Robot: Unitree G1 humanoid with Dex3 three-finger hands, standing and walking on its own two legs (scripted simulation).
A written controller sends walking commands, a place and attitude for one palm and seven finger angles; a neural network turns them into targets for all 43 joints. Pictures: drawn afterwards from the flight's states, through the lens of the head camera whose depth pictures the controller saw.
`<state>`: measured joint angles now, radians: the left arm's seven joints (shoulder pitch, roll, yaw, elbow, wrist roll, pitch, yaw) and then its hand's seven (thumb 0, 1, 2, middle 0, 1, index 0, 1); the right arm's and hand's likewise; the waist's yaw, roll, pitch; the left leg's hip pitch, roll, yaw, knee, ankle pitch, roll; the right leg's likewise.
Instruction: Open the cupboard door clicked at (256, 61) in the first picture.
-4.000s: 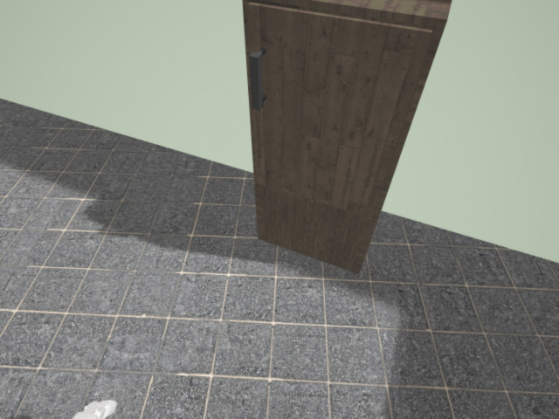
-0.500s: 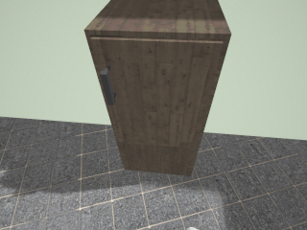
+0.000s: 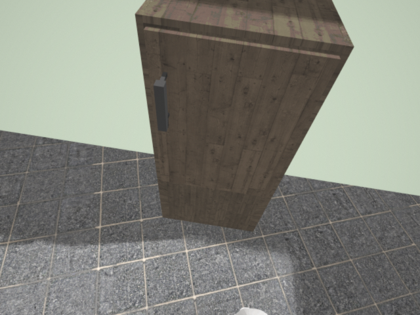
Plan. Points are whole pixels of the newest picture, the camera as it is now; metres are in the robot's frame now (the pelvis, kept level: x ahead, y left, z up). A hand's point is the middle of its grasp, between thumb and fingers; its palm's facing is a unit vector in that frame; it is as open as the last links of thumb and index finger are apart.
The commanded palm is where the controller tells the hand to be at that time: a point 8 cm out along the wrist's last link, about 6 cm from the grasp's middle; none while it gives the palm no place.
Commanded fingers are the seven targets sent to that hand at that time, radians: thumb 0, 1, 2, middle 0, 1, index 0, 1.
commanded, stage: come to a stop and stand still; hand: left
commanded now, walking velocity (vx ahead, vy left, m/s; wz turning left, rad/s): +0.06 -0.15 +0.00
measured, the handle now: (163, 102) +0.60 +0.15 +0.04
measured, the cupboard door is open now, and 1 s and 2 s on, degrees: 0 0 0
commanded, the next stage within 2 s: look again from close up in 1.56 s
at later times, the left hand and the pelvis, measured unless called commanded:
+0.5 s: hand out of the picture -0.02 +0.12 -0.17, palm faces -0.01 -0.98 -0.21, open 7.3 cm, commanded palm none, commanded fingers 0.00 0.90 0.90 -0.20 -0.30 -0.20 -0.30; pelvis -0.04 -0.05 +0.00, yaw -1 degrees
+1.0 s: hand out of the picture -0.06 +0.06 -0.17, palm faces +0.05 -0.99 -0.12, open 7.4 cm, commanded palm none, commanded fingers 0.00 0.90 0.90 -0.20 -0.30 -0.20 -0.30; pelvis -0.02 -0.08 +0.01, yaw -1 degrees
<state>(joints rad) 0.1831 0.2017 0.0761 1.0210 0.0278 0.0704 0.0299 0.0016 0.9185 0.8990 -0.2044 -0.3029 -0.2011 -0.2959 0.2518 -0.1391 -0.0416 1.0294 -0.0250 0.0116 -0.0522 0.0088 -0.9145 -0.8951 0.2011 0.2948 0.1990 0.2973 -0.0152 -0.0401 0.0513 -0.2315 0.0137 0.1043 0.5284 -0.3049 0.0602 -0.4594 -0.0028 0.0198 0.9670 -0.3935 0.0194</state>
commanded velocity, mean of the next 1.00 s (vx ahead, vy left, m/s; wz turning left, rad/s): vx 0.00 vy -0.01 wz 0.00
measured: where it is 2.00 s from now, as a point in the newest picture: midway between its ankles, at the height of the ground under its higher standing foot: outside the picture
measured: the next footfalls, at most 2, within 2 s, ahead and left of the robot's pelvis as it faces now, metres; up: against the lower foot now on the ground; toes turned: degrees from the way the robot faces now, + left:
right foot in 0.36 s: -0.02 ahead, -0.17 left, +0.00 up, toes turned -4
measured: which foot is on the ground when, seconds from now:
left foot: down 0.00-1.00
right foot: up 0.00-0.34, down 0.36-1.00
